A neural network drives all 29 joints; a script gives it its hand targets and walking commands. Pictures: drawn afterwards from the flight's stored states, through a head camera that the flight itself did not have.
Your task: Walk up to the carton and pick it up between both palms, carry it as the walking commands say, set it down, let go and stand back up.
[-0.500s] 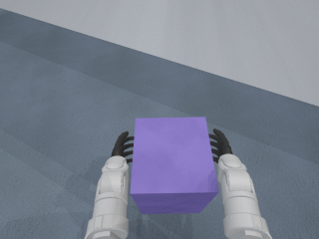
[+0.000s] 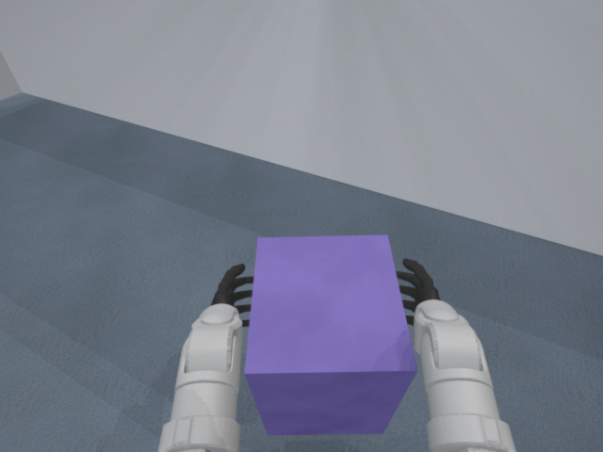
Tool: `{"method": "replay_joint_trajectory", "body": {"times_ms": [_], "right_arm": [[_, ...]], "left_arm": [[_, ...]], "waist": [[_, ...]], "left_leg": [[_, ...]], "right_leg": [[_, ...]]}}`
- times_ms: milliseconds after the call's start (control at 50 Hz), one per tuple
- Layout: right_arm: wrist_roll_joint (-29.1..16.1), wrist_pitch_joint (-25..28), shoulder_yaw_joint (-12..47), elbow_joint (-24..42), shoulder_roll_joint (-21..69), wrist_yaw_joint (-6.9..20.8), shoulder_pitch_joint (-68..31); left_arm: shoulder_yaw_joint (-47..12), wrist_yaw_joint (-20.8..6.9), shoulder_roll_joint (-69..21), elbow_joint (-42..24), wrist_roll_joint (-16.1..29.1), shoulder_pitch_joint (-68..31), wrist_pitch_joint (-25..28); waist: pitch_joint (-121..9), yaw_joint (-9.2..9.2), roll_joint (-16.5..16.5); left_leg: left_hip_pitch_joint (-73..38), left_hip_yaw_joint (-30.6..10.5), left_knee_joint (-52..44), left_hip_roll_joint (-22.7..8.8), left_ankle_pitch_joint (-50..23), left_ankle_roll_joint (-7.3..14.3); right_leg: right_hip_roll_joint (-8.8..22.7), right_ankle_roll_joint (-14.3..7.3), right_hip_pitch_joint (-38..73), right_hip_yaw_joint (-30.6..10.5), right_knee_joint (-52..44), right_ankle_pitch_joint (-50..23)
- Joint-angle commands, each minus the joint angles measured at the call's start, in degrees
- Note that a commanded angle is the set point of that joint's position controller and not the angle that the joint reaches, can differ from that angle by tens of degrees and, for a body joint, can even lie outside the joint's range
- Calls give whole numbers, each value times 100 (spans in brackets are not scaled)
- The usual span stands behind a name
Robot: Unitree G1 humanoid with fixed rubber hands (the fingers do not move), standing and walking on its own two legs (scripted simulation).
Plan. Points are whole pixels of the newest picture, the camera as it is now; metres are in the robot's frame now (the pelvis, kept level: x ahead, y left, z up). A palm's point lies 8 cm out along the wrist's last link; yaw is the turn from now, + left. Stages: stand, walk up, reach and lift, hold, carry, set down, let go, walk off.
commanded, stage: reach and lift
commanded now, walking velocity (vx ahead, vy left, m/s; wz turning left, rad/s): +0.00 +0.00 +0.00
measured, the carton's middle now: (323, 341) +0.31 -0.01 -0.02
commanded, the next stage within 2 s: hold in 1.02 s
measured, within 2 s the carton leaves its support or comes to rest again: neither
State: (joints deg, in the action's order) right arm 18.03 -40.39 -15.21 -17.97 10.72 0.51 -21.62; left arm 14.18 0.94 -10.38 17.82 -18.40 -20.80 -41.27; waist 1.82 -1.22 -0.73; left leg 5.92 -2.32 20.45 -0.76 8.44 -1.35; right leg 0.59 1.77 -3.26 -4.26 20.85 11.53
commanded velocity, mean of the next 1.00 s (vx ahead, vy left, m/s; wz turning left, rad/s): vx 0.00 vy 0.00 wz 0.00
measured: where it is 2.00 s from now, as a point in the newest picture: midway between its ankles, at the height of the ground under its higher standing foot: outside the picture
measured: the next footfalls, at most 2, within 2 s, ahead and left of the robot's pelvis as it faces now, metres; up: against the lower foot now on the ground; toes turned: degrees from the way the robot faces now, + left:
none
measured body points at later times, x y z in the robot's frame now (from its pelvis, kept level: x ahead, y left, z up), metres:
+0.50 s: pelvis +0.00 +0.00 +0.00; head -0.03 +0.01 +0.45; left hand +0.32 +0.14 +0.04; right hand +0.32 -0.14 +0.05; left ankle +0.04 +0.14 -0.75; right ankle +0.01 -0.14 -0.75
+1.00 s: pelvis +0.00 +0.00 +0.00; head -0.03 +0.00 +0.45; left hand +0.31 +0.13 +0.04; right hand +0.31 -0.14 +0.05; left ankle +0.04 +0.14 -0.75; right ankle +0.01 -0.14 -0.75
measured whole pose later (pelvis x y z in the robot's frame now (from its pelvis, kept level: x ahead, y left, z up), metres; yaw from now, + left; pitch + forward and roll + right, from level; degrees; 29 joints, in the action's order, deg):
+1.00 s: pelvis +0.00 +0.00 +0.00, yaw +0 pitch -8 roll +0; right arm 17.7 -43.6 -11.4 -14.5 9.6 0.8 -18.2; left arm 10.4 0.9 -9.4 14.0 -17.5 -17.5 -44.9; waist 3.1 -0.6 -0.7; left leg 2.6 -2.3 18.2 -0.7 7.8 -1.4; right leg 0.7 1.6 -0.1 -4.4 19.0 11.0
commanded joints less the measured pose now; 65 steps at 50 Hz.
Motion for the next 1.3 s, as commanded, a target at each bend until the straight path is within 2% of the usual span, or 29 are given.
{"method": "replay_joint_trajectory", "body": {"times_ms": [0, 100, 340, 880, 1060, 1280], "right_arm": [[-1283, -46, 2749, -167, 5588, 1275, -2405], [-1218, -105, 2605, -256, 5436, 1289, -2516], [-1248, -2, 2692, -72, 5223, 1326, -2776], [-1366, -128, 2994, 427, 5410, 1273, -1883], [-1411, -169, 3055, 554, 5410, 1276, -1729], [-1434, -168, 2990, 462, 5381, 1312, -1935]], "left_arm": [[-2918, -1484, -5226, -207, 1463, -2967, 116], [-2777, -1450, -5207, -184, 1426, -3049, 56], [-2863, -1351, -5385, -245, 1461, -3155, 75], [-3110, -1375, -5346, -794, 1568, -2310, -26], [-3186, -1371, -5360, -930, 1617, -2164, -62], [-3131, -1377, -5409, -810, 1619, -2333, -61]], "waist": [[-1245, -5, -2], [-1051, 15, 44], [-1340, 24, 85], [-1372, 65, 14], [-1267, 51, 24], [-1107, 48, 37]], "left_leg": [[-960, 26, -272, 648, -358, 114], [-913, 36, -298, 639, -253, 93], [-1027, 41, -254, 634, -406, 29], [-1202, 19, -295, 691, -941, 77], [-1131, -1, -310, 679, -740, 99], [-996, -11, -312, 638, -194, 113]], "right_leg": [[-603, -92, -184, 86, -525, -569], [-607, -131, -162, 74, -543, -431], [-670, -179, -126, 85, -447, -452], [-639, -100, 17, 31, -513, -1107], [-624, -124, -17, 34, -519, -884], [-603, -168, -197, 54, -500, -273]]}}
